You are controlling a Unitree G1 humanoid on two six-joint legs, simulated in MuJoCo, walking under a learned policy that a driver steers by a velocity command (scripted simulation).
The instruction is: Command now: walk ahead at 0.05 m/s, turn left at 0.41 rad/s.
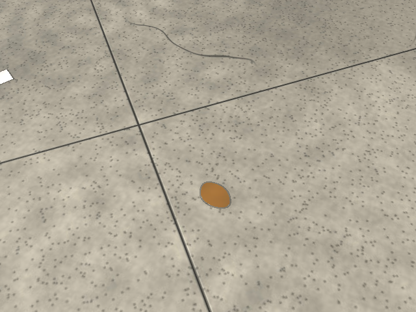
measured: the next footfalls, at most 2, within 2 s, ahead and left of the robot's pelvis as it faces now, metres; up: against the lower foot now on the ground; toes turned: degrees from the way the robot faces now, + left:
left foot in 0.12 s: +0.04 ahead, +0.13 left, +0.00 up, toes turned +7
right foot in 0.60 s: +0.13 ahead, -0.08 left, +0.00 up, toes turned +19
